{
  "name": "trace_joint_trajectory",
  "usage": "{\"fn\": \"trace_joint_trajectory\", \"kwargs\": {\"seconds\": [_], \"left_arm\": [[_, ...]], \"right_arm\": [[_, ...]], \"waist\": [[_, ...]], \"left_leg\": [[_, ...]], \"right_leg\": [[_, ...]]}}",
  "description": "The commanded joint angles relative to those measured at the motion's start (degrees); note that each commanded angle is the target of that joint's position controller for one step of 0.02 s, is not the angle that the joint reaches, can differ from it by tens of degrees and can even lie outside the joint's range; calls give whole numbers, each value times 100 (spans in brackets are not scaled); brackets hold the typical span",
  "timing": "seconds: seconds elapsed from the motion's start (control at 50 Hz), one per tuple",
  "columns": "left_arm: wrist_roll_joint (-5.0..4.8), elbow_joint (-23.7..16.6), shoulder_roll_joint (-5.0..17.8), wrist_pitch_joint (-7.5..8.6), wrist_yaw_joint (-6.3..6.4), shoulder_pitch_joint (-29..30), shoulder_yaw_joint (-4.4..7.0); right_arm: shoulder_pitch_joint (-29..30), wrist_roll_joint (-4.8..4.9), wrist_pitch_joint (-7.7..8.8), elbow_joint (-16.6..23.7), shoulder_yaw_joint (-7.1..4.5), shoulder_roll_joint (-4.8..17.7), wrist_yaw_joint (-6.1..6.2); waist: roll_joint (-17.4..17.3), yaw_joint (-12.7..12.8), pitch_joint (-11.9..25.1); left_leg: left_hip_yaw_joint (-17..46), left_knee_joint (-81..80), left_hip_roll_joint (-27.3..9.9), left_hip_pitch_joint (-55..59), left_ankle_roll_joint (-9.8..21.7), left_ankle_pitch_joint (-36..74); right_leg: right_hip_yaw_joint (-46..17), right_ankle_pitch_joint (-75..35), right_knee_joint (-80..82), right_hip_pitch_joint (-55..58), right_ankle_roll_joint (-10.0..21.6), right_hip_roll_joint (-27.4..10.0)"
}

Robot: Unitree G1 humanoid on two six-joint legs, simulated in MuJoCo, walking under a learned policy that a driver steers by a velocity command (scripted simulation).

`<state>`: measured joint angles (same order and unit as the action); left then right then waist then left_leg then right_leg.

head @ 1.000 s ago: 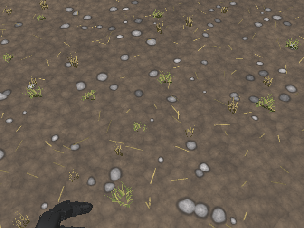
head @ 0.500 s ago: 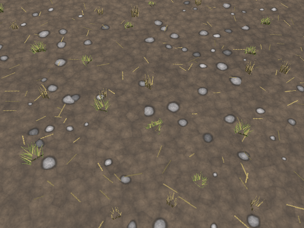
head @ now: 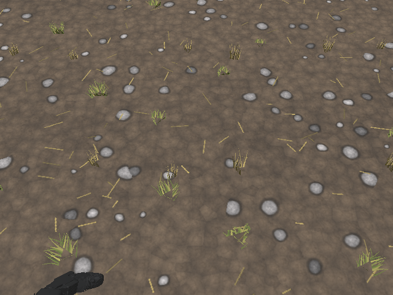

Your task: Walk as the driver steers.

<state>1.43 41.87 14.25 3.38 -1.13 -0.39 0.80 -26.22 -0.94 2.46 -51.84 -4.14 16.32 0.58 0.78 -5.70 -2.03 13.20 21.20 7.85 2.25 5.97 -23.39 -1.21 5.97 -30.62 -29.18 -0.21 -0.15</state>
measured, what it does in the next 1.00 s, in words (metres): walks ahead: right foot, then left foot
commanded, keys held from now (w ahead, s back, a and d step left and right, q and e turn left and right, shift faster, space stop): w+q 0.22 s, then w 0.48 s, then w+e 0.30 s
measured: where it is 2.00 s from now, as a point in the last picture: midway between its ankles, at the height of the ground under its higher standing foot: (168, 154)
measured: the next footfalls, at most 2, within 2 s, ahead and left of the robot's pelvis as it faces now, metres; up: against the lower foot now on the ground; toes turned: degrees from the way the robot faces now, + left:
right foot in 0.02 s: +0.18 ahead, -0.12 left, +0.00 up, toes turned +2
left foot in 0.52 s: +0.37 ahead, +0.15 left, +0.00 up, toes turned +17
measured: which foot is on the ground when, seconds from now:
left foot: down 0.00-0.02, up 0.04-0.50, down 0.52-1.00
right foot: up 0.00-0.00, down 0.02-0.54, up 0.56-1.00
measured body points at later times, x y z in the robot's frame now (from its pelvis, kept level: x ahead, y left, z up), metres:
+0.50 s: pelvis +0.24 +0.02 +0.01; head +0.28 +0.03 +0.45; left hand +0.14 +0.26 -0.13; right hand +0.51 -0.14 -0.09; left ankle +0.33 +0.14 -0.72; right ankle +0.14 -0.12 -0.73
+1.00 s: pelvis +0.49 +0.09 +0.00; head +0.52 +0.10 +0.45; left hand +0.62 +0.35 -0.11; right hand +0.50 -0.16 -0.14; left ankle +0.34 +0.14 -0.73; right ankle +0.66 +0.01 -0.70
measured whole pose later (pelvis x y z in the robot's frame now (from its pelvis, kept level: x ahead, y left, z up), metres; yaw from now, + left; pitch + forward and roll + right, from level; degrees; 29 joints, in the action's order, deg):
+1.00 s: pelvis +0.49 +0.09 +0.00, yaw +7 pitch +1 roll +1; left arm 1.8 46.8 13.2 1.0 -3.0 -6.4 1.8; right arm -23.2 -1.3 5.2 -55.4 -1.4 12.9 0.9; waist 1.6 -2.4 -2.1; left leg -9.6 9.5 4.0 7.9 3.1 -18.6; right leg 3.9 2.5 -38.0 -34.4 4.2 -2.5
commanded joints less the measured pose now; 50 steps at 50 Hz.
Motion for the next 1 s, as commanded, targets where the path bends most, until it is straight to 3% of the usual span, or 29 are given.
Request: {"fn": "trace_joint_trajectory", "kwargs": {"seconds": [0.02, 0.04, 0.06, 0.08, 0.1, 0.14, 0.2, 0.24, 0.36, 0.44, 0.48, 0.5, 0.52, 0.54, 0.56, 0.58, 0.6, 0.62, 0.66, 0.72, 0.76, 0.82, 0.9, 0.96, 1.0], "left_arm": [[86, 72, 1238, 199, 199, -1971, 385], [218, 10, 1794, 149, 252, -2270, 510], [113, -12, 1495, 60, 227, -1926, 490], [74, -112, 997, 36, 212, -1497, 377], [55, -107, 670, 41, 188, -1234, 293], [33, 27, 544, 101, 192, -1278, 243], [-48, 184, 611, 269, 131, -1517, 280], [-47, 273, 629, 313, 108, -1679, 298], [-39, 562, 665, 303, 41, -1989, 298], [-49, 838, 861, 204, 69, -2434, 333], [-51, 953, 964, 122, 89, -2502, 347], [-70, 1000, 980, 80, 95, -2492, 340], [-90, 1007, 864, 55, 98, -2529, 291], [-90, 770, 611, 66, 91, -2457, 199], [-172, 564, 125, 67, 17, -2888, 113], [-49, 599, 790, 16, 81, -2279, 292], [-107, 494, 694, 59, 48, -1969, 287], [-133, 542, 578, 87, 30, -1951, 257], [-2, 711, 449, -55, -2, -2200, 245], [41, 721, 328, -186, -90, -2083, 256], [21, 618, 305, -212, -115, -1656, 257], [-14, 462, 299, -209, -114, -1109, 257], [13, 241, 202, -171, -157, -449, 173], [36, 34, 184, -146, -192, -54, 135], [38, -3, 231, -138, -186, -146, 155]], "right_arm": [[490, 71, 163, 552, -141, 761, -73], [-115, 272, 156, 751, -8, 131, -72], [-148, 67, 89, 681, -32, 573, -26], [129, -14, 32, 614, -72, 696, -40], [401, -31, 9, 635, -57, 641, -98], [516, -121, -106, 689, -43, 504, -209], [725, -117, -240, 816, -6, 387, -316], [1117, -129, -255, 968, 20, 337, -363], [2171, -118, -163, 1264, 198, 65, -430], [2646, -149, -117, 1414, 236, 145, -417], [2451, -192, -66, 1352, 213, 216, -363], [1924, -220, -10, 1169, 178, 246, -327], [1026, -278, 58, 820, 97, 399, -270], [-1, -374, 96, 629, -29, 841, -183], [-110, -252, 50, 592, -175, 1456, -109], [115, -36, 19, 621, -167, 1241, -77], [514, -21, 41, 602, -72, 936, -67], [783, -37, 79, 589, 10, 625, -94], [1075, 6, 155, 554, 100, 325, -93], [855, 46, 270, 369, 78, 397, -80], [673, 22, 302, 256, 61, 429, -63], [459, -12, 324, 117, 91, 360, -53], [331, -14, 359, -16, 124, 345, -8], [92, -31, 333, -189, 126, 408, 57], [142, -50, 302, -233, 110, 526, 97]], "waist": [[151, 1297, 1287], [1458, 1038, 2085], [1167, 819, 1871], [434, 709, 985], [67, 659, 507], [489, 533, 153], [550, 480, 139], [453, 541, 76], [447, 704, -133], [480, 828, -223], [508, 697, -98], [430, 431, 183], [198, 91, 728], [-446, -309, 1493], [-1792, -13, 1962], [-738, -108, 1481], [-604, 114, 798], [-408, 323, 478], [-542, 652, 270], [-473, 751, 166], [-433, 654, -65], [-389, 535, -274], [-397, 392, -420], [-372, 285, -505], [-448, 395, -373]], "left_leg": [[318, 2608, -749, -1438, 66, 3790], [-425, 4351, 138, -3136, -155, -55], [-561, 4998, -186, -3750, -93, -709], [-593, 5128, -520, -3838, -95, -165], [-694, 4920, -728, -3731, -133, 228], [-818, 4612, -976, -3490, -220, 418], [-918, 4548, -1062, -3623, -289, 716], [-919, 4331, -1122, -3947, -350, 1026], [-1305, 2255, -1027, -3607, -407, 2012], [-1668, 1405, -951, -3210, -207, 1593], [-1809, 1077, -770, -2777, -17, 1124], [-1886, 714, -592, -2085, 98, 1189], [-1845, 508, -522, -853, 231, 1336], [-415, 411, -1803, 616, 514, 747], [2302, -317, -3274, 1793, 1247, 815], [2044, -388, -3009, 1385, 1121, 1165], [1143, -414, -2733, 708, 968, 1782], [585, -593, -2452, 71, 787, 2340], [-118, -901, -2052, -650, 539, 2643], [-476, -1233, -1957, -789, 618, 2885], [-740, -1451, -1978, -771, 594, 2757], [-1153, -1544, -1956, -607, 482, 2861], [-1690, -1562, -1952, -387, 343, 3288], [-1940, -1303, -2083, 134, 251, 3967], [-2138, -758, -2144, 447, 156, 5352]], "right_leg": [[-794, 936, 631, 3305, 457, -697], [-3303, 1554, 1053, 4847, 1090, -2402], [-4314, 2193, 1470, 4338, 1245, -2508], [-3466, 2383, 1561, 3468, 1155, -2294], [-2613, 1832, 1674, 2833, 1048, -1983], [-1465, 796, 1904, 2182, 842, -1552], [-744, -254, 2084, 2137, 899, -1503], [-420, -542, 2214, 2238, 973, -1515], [526, -1019, 2306, 2217, 888, -1226], [543, -1494, 2079, 2701, 858, -1483], [606, -2610, 1506, 3024, 818, -1541], [754, -3311, 768, 3047, 754, -1442], [968, -3210, -314, 2654, 638, -1209], [1081, -1273, -1996, 1521, 504, -967], [953, 2546, -3811, -500, 277, 93], [112, 2310, -4191, -1042, 352, -159], [15, 1791, -4060, -1096, 411, -362], [18, 1457, -3702, -821, 402, -509], [50, 1216, -3276, -240, 294, -627], [130, 856, -3112, -314, 181, -576], [34, 448, -2890, -712, 135, -597], [-126, -93, -2331, -1079, 128, -480], [236, -684, -1308, -908, 236, -370], [552, -494, -719, -824, 441, -273], [788, -43, -487, -474, 649, -46]]}}
Keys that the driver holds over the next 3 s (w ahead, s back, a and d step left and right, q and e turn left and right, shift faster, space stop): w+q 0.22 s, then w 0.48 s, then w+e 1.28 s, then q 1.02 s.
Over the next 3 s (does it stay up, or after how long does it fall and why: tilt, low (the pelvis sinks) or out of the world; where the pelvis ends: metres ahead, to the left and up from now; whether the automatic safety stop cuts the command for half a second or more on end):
stays up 1.14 0.00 0.01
